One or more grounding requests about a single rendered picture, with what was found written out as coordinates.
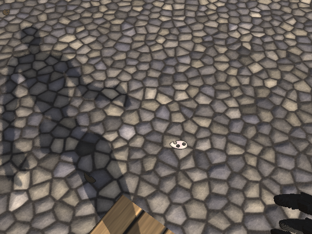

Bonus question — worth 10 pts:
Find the robot right hand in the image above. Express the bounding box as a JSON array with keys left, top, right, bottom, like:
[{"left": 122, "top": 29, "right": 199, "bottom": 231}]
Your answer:
[{"left": 270, "top": 192, "right": 312, "bottom": 234}]

